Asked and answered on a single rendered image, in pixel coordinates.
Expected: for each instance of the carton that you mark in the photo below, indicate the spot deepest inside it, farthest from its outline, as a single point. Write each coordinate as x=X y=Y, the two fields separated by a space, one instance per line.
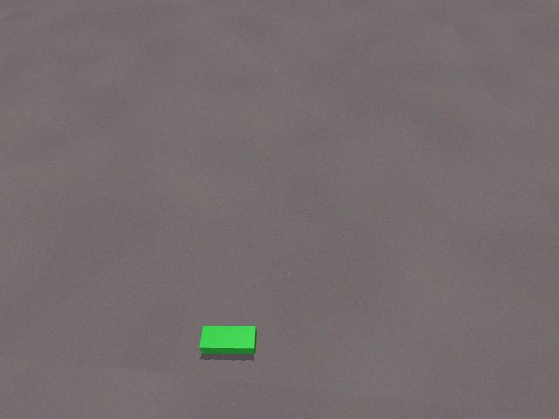
x=228 y=340

